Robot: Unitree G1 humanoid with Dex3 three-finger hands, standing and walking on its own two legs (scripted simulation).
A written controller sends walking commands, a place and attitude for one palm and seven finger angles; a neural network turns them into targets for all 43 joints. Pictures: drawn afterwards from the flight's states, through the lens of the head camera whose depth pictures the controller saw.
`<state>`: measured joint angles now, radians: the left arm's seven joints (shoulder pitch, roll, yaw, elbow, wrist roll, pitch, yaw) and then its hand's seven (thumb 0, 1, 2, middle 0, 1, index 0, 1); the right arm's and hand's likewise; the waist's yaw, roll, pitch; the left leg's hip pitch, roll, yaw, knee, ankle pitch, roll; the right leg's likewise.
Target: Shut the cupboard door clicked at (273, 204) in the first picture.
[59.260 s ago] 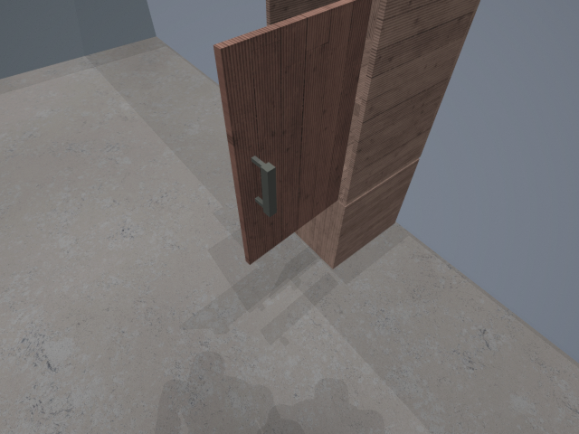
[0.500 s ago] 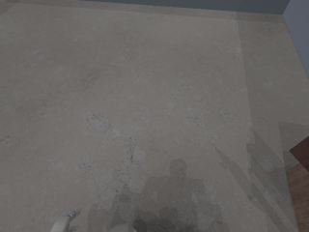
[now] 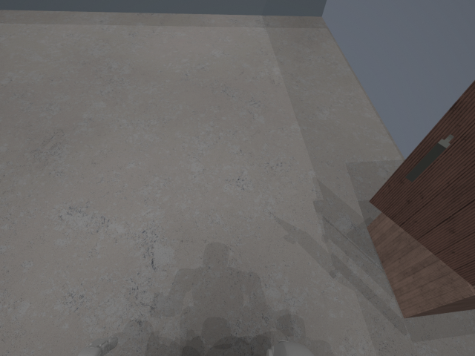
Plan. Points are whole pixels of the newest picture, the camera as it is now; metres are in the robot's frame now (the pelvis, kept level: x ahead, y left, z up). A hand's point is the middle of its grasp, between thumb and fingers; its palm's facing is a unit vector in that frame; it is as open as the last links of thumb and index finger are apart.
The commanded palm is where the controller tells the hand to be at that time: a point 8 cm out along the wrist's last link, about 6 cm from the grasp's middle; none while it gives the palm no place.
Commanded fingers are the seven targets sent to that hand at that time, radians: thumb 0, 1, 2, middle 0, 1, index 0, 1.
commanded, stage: turn to face it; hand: left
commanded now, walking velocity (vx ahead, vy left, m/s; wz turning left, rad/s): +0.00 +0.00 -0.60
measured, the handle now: (429, 158) +0.59 -0.45 -0.06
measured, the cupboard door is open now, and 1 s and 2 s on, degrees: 34 34 34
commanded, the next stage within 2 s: take the last steps up to it in 1.28 s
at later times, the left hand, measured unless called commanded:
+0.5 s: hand (164, 350) +0.14 +0.14 -0.17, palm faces -0.24 -0.95 -0.22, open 7.4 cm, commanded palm none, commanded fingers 0.00 0.90 0.90 -0.20 -0.30 -0.20 -0.30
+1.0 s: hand (212, 286) +0.26 +0.06 -0.17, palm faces -0.55 -0.79 -0.27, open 7.4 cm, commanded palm none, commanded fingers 0.00 0.90 0.90 -0.20 -0.30 -0.20 -0.30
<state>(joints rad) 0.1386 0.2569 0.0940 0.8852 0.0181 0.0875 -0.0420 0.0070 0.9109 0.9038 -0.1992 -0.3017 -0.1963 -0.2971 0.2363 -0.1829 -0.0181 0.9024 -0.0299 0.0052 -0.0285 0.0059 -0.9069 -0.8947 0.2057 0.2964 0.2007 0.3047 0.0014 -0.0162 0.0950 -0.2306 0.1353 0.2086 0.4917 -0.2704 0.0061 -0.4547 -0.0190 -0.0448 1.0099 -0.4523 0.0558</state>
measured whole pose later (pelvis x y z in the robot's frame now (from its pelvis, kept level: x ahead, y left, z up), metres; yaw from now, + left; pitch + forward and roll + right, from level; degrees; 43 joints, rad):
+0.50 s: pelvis +0.02 -0.03 -0.01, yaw -17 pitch +3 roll +0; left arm 0.20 0.21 0.06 0.90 0.02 0.04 -0.01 0.01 0.90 0.90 -0.20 -0.30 -0.20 -0.30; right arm 0.14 -0.24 -0.05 0.88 -0.01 0.05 -0.02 0.01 -0.91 -0.90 0.20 0.30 0.20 0.30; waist 0.02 -0.01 0.07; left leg -0.44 0.05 0.02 0.84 -0.40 -0.09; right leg -0.27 0.06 0.08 0.49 -0.27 -0.03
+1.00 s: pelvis +0.04 -0.05 -0.02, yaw -35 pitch +1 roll -1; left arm 0.11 0.25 0.06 0.87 0.02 0.03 -0.03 0.01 0.91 0.90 -0.20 -0.30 -0.20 -0.30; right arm 0.25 -0.26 -0.05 0.94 -0.02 0.04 -0.01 0.01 -0.91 -0.89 0.21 0.30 0.20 0.30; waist -0.02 0.04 0.09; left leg -0.29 0.17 0.19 0.77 -0.47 -0.06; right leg -0.30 -0.01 -0.07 0.61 -0.33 -0.02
